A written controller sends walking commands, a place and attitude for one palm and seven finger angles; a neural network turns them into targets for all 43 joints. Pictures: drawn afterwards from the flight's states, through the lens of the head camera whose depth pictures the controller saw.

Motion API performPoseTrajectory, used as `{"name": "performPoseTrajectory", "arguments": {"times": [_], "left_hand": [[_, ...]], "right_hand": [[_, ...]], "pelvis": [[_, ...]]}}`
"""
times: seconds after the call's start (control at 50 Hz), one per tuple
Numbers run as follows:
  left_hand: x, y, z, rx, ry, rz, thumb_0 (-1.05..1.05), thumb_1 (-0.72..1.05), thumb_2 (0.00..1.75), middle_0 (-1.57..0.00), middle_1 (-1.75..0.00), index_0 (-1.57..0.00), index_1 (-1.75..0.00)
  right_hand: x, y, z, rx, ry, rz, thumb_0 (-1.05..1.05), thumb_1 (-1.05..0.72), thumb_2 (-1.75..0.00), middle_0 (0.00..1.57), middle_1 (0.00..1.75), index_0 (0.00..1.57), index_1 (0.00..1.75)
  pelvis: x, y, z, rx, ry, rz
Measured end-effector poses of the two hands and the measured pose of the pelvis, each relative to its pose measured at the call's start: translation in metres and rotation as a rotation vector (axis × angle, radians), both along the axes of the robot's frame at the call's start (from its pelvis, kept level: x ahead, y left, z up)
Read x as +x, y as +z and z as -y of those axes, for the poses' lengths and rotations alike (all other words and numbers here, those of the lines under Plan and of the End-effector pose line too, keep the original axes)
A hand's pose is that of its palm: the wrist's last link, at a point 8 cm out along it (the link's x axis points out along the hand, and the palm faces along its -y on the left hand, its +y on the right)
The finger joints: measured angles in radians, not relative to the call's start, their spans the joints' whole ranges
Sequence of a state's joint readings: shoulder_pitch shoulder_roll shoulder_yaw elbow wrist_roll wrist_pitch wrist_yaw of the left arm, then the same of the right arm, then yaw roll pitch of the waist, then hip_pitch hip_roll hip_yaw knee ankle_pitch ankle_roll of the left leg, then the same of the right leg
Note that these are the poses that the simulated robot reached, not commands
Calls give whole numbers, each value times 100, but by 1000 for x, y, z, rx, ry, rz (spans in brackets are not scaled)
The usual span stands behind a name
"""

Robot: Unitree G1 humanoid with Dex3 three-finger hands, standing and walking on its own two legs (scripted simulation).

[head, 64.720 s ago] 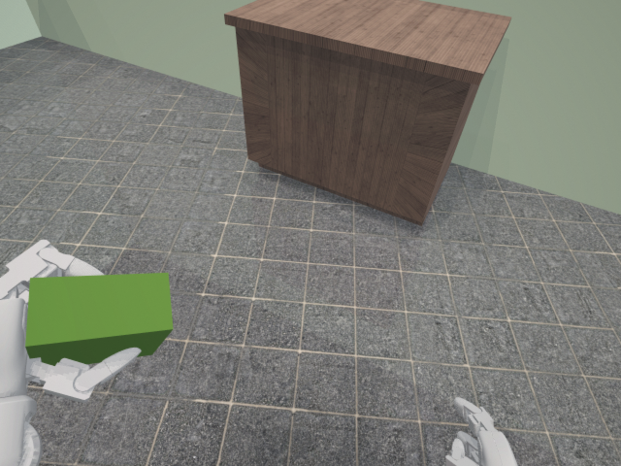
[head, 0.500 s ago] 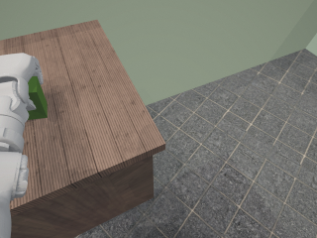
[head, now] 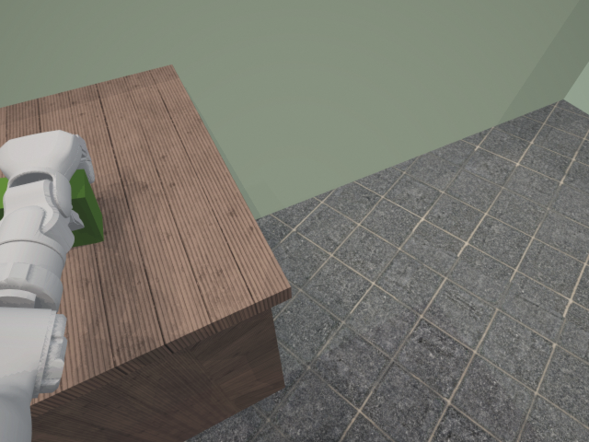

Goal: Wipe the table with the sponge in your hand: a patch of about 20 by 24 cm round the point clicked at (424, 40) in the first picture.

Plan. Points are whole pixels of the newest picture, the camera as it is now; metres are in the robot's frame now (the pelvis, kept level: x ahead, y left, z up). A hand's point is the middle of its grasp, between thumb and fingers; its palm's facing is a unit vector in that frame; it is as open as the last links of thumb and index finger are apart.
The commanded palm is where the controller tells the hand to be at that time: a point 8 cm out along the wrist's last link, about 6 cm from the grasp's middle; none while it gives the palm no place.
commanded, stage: wipe back along the middle lane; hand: left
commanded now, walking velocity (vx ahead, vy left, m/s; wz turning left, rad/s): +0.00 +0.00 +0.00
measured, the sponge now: (55, 220) +0.43 +0.35 +0.06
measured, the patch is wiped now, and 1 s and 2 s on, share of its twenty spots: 1.00 1.00 1.00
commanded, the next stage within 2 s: slide across to the third lane in 1.42 s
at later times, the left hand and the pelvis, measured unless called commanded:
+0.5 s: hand (61, 218) +0.39 +0.30 +0.10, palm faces -0.04 +0.03 -1.00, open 9.6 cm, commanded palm +0.36 +0.29 +0.13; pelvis -0.01 +0.01 +0.00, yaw +1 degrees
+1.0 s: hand (63, 247) +0.35 +0.28 +0.10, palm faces -0.01 +0.01 -1.00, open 9.6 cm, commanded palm +0.31 +0.27 +0.13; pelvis -0.01 +0.01 +0.00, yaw +1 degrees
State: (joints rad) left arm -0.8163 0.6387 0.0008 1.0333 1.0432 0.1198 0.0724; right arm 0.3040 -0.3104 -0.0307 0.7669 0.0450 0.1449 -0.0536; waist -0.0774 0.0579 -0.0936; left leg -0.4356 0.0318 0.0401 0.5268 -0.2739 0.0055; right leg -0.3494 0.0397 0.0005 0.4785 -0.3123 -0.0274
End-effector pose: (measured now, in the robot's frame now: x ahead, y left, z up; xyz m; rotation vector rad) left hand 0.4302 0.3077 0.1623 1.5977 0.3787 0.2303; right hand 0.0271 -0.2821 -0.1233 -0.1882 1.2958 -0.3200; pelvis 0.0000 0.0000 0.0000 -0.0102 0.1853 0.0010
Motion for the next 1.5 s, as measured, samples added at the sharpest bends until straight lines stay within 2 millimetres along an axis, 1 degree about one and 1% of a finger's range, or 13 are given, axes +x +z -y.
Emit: {"name": "performPoseTrajectory", "arguments": {"times": [0.08,0.18,0.3,0.42,0.58,0.78,0.94,1.16,1.34,1.5], "left_hand": [[-11,0,-1,-19,9,25,-1,-51,105,-77,-142,-81,-145],[-21,-2,2,0,12,25,-1,-50,105,-76,-143,-80,-146],[-30,-2,9,16,-7,21,-1,-50,105,-75,-144,-79,-147],[-45,-3,12,-1,-13,50,-1,-49,105,-75,-145,-79,-147],[-61,-5,15,-6,10,69,-1,-49,105,-74,-145,-78,-148],[-85,-5,25,-6,9,96,-1,-48,105,-74,-146,-77,-149],[-97,-6,31,-15,26,90,-1,-48,105,-74,-146,-77,-149],[-120,-7,41,-33,27,123,-1,-48,105,-73,-146,-77,-149],[-131,-9,49,-41,49,128,-1,-48,105,-73,-146,-77,-149],[-146,-8,55,-61,45,156,-1,-47,105,-73,-147,-77,-150]], "right_hand": [[12,1,0,9,8,21,1,-91,-90,20,29,20,30],[36,3,-4,16,38,70,1,-91,-90,20,29,20,30],[65,6,-14,29,75,146,1,-91,-90,20,29,20,30],[84,7,-28,54,109,202,1,-91,-90,20,29,20,30],[96,10,-40,71,146,232,1,-91,-90,20,29,20,30],[101,11,-44,79,165,265,1,-91,-90,20,29,20,30],[112,15,-46,83,190,300,1,-91,-90,20,29,20,30],[134,20,-49,103,227,359,1,-91,-90,20,29,20,30],[155,26,-51,113,259,410,1,-91,-90,20,29,20,30],[170,32,-52,121,278,456,1,-91,-90,20,29,20,30]], "pelvis": [[4,1,0,2,2,19],[3,1,-2,5,11,39],[-2,2,-5,7,10,52],[-3,2,-8,10,8,65],[-8,2,-10,12,14,86],[-12,2,-11,14,16,112],[-15,2,-8,18,18,128],[-12,3,-3,22,18,147],[-10,3,3,27,19,157],[-6,2,6,30,14,168]]}}
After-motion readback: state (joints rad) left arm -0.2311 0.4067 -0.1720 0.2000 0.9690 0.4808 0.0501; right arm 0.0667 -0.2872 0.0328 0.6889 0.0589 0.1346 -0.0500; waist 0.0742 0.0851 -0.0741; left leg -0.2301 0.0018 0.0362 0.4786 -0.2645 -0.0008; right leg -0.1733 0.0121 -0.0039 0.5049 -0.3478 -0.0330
